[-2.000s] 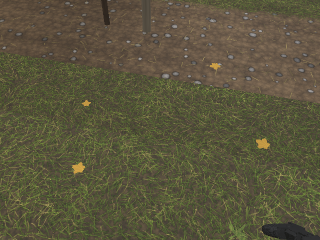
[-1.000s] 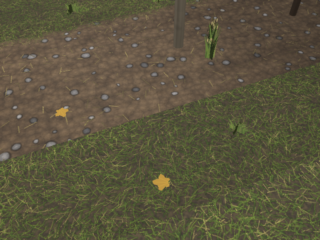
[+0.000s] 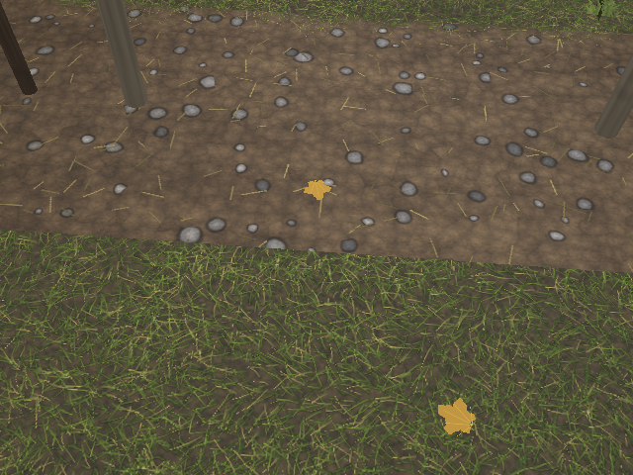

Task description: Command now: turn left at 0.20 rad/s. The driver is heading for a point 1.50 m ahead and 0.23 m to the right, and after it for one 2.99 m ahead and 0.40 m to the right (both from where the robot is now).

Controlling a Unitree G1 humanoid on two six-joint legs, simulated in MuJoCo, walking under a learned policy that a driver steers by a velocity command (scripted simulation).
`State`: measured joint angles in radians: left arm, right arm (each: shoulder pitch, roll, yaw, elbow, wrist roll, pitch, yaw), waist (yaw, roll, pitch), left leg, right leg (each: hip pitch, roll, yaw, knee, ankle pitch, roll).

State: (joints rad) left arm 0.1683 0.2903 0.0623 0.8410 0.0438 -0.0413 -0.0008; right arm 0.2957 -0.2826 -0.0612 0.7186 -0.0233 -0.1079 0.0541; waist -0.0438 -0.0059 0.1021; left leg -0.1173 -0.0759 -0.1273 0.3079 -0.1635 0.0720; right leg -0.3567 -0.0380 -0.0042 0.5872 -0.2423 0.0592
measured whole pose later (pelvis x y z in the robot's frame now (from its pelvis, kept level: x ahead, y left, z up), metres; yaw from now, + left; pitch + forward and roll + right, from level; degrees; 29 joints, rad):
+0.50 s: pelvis +0.04 -0.07 -0.01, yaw -1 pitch -1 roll +0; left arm 0.04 0.29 0.02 0.77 0.00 -0.10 -0.11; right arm 0.25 -0.30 -0.03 0.88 -0.01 -0.03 0.05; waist -0.05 0.00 0.07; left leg -0.13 0.01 -0.11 0.46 -0.33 -0.04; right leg -0.26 0.04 -0.03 0.48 -0.21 -0.06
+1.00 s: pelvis +0.05 -0.07 -0.01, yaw -1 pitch -1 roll +0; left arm 0.11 0.32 0.04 0.87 0.01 -0.08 -0.10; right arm 0.15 -0.31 -0.02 0.99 -0.01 -0.04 0.05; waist -0.03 0.00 0.07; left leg -0.08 0.03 -0.10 0.42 -0.31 -0.05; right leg -0.23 0.06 -0.03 0.45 -0.20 -0.07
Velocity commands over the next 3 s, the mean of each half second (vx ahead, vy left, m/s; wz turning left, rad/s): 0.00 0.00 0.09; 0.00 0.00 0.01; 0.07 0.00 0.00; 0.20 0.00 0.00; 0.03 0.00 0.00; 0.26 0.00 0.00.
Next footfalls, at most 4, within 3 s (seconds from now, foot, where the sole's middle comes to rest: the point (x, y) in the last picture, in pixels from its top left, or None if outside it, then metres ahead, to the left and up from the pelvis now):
0.08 right None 0.11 -0.15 -0.79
1.64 left None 0.16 0.10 -0.79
1.96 right None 0.28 -0.12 -0.79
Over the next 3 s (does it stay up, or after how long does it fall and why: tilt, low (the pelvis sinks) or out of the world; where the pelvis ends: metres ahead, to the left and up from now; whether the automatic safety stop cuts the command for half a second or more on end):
stays up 0.31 -0.02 -0.02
